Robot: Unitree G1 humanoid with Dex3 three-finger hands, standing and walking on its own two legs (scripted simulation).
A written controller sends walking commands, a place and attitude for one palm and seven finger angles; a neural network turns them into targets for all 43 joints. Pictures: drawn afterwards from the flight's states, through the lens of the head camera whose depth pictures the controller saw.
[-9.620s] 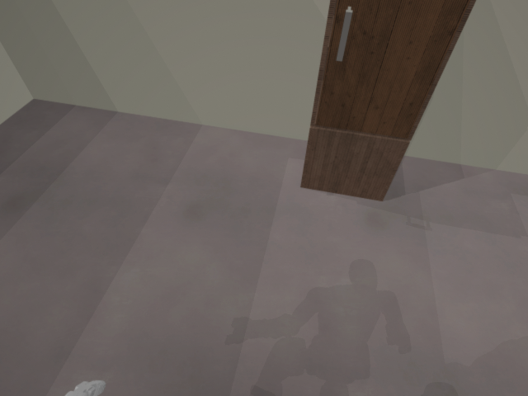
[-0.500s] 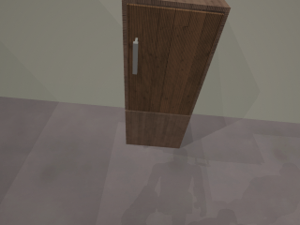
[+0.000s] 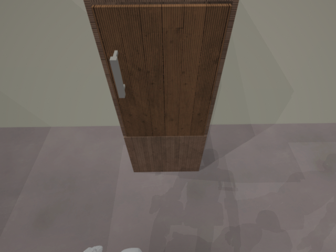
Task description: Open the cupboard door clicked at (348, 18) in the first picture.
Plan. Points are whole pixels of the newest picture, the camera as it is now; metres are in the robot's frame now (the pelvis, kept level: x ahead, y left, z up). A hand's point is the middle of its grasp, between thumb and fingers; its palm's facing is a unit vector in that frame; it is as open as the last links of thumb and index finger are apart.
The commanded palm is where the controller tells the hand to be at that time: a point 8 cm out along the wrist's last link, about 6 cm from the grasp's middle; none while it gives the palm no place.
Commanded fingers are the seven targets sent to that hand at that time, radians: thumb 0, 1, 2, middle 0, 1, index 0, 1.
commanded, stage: take the last steps up to it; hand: left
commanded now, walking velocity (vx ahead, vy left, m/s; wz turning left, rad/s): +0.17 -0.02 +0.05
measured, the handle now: (119, 75) +0.64 +0.18 +0.05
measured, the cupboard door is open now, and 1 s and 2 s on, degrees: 0 0 0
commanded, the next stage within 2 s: come to a stop and stand still in 0.08 s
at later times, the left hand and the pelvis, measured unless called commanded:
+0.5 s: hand out of the picture +0.11 +0.19 -0.17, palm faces +0.04 -0.98 -0.19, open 7.4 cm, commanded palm none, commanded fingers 0.00 0.90 0.90 -0.20 -0.30 -0.20 -0.30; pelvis +0.10 +0.01 +0.01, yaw -1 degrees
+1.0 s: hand out of the picture +0.09 +0.15 -0.14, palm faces +0.09 -0.96 -0.27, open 7.3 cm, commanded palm none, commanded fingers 0.00 0.90 0.90 -0.20 -0.30 -0.20 -0.30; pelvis +0.06 -0.04 +0.02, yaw +1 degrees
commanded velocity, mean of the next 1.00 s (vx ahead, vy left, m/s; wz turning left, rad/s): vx -0.04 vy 0.05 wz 0.00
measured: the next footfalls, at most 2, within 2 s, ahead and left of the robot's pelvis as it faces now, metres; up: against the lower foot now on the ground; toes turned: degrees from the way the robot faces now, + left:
left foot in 0.22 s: +0.17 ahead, +0.12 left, +0.00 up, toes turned +9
right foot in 0.66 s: +0.10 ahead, -0.12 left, +0.00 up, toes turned -2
